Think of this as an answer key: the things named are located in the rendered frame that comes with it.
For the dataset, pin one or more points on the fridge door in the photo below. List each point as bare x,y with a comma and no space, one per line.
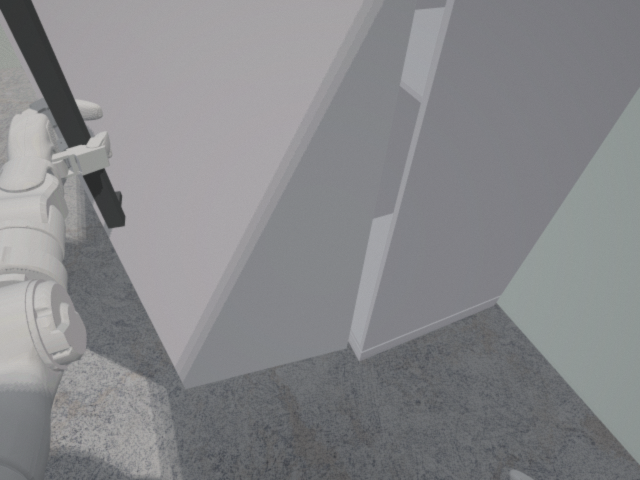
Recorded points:
248,141

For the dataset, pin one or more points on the left robot upper arm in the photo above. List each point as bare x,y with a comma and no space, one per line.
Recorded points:
40,335

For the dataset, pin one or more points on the robot left forearm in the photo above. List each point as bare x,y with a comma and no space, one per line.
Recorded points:
32,226

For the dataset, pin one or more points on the left robot hand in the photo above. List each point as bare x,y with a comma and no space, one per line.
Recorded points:
31,134

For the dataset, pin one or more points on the handle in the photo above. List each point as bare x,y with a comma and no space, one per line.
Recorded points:
33,42

